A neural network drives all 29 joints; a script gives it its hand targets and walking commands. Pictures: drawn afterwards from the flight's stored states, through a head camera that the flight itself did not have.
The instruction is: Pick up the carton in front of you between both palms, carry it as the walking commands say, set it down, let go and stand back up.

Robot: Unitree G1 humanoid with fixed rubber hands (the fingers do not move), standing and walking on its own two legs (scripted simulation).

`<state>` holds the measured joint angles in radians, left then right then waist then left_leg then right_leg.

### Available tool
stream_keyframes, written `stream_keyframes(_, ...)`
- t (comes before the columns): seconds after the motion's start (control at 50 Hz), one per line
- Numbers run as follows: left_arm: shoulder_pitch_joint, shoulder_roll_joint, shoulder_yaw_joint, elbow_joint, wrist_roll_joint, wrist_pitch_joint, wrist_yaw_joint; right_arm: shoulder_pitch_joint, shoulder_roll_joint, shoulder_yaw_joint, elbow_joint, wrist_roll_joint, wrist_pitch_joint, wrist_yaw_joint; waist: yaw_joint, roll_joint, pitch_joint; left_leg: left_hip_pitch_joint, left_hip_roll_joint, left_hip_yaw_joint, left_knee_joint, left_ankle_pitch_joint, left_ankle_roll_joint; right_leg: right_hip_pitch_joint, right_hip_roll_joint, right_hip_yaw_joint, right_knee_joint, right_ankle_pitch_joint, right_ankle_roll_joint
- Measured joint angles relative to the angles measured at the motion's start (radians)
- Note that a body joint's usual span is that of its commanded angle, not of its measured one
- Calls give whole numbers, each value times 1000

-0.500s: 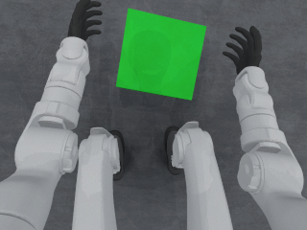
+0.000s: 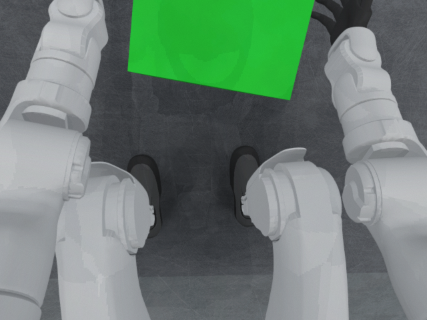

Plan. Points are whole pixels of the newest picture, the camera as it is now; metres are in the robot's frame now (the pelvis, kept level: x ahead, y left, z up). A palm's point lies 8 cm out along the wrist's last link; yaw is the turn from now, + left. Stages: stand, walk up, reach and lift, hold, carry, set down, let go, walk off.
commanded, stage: reach and lift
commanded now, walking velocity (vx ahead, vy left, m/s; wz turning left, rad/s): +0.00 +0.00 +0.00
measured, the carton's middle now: (214, 22) +0.51 -0.03 -0.24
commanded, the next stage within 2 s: none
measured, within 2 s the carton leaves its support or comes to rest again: leaves its support in 0.70 s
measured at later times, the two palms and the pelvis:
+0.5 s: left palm out of the picture +0.55 +0.11 -0.17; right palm (330, 21) +0.50 -0.19 -0.16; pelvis +0.00 +0.01 +0.01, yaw -1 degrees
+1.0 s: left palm out of the picture +0.52 +0.14 -0.04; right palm (374, 5) +0.49 -0.16 -0.04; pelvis +0.00 +0.00 +0.04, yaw +2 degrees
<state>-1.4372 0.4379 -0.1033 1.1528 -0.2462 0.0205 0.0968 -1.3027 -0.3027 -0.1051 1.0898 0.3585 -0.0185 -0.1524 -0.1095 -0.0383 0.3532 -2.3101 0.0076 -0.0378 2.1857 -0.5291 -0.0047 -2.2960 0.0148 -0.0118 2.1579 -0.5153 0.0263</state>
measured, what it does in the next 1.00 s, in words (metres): stands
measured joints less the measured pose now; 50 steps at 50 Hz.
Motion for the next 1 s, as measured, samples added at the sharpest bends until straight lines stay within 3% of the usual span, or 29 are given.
stream_keyframes(0.08, 19, -5, 2, -15, 7, -1, 0, 29, 23, 14, -23, 13, -2, -6, 5, -2, -28, 7, 9, -2, 11, -22, -1, 2, 9, -1, 7, -13, 1)
stream_keyframes(0.24, 31, -42, 36, 53, 28, -9, -7, 56, 75, -34, 1, -75, -11, -6, 2, 28, -86, 10, 5, 7, -13, -25, 6, 10, 5, 7, -16, -22, 9)
stream_keyframes(0.38, -6, -76, -9, 74, 17, -26, 4, 8, 75, 10, 15, -55, -21, -1, 0, 25, -63, 9, 3, 8, -28, -6, 11, 12, 4, 8, -33, -4, 12)
stream_keyframes(0.42, -18, -93, -1, 79, 30, -33, 29, -20, 84, 14, 30, -54, -22, -7, -1, 20, -54, 11, 5, 8, -30, -3, 13, 14, 6, 8, -36, 0, 13)
stream_keyframes(0.54, -76, -108, -4, 158, 52, -35, 40, -53, 96, -38, 76, -57, -21, -36, 4, 16, -58, -1, 3, 3, -28, 6, 15, 8, 5, 3, -39, 9, 14)
stream_keyframes(0.62, -102, -120, 27, 179, 95, 3, 40, -60, 96, -86, 73, -93, 23, -29, 4, 16, -70, -20, -3, 0, -9, 10, 17, -6, 2, 1, -21, 8, 16)
stream_keyframes(0.72, -60, -132, 25, 115, 86, 40, 58, -31, 86, -78, 12, -91, 74, -31, 8, 13, -86, -29, -8, 8, 13, 9, 18, -18, 14, 17, 8, 2, 26)
stream_keyframes(0.82, 60, -147, 31, -38, 70, 90, 71, 88, 120, -107, -144, -99, 127, -45, 14, 10, -131, 3, -21, 11, 10, 2, 6, 12, 25, 34, 18, -18, 34)
stream_keyframes(0.92, 181, -204, 136, -170, 141, 170, 57, 220, 191, -206, -295, -200, 208, -30, 28, 25, -237, 62, -38, 6, -40, -4, -5, 74, 16, 34, -22, -34, 25)
stream_keyframes(1.0, 234, -270, 284, -190, 255, 221, 25, 267, 257, -317, -330, -335, 267, 6, 32, 45, -351, 106, -52, 0, -114, 2, -11, 121, 7, 30, -95, -33, 19)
